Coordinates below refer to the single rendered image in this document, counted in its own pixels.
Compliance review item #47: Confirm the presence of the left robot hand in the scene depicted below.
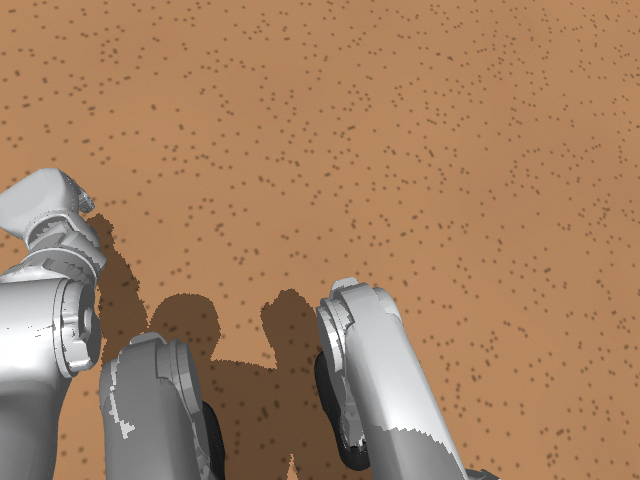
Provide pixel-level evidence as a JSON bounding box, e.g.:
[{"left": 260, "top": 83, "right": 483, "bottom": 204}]
[{"left": 0, "top": 168, "right": 100, "bottom": 240}]

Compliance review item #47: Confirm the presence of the right robot foot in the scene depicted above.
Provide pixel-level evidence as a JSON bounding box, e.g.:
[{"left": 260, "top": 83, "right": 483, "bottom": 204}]
[{"left": 314, "top": 351, "right": 370, "bottom": 471}]

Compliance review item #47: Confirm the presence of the left robot arm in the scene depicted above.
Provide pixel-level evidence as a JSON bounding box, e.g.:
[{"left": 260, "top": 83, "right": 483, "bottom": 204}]
[{"left": 0, "top": 210, "right": 107, "bottom": 480}]

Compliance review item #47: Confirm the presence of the left robot foot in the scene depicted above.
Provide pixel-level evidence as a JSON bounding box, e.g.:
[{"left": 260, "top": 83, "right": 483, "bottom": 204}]
[{"left": 202, "top": 401, "right": 225, "bottom": 480}]

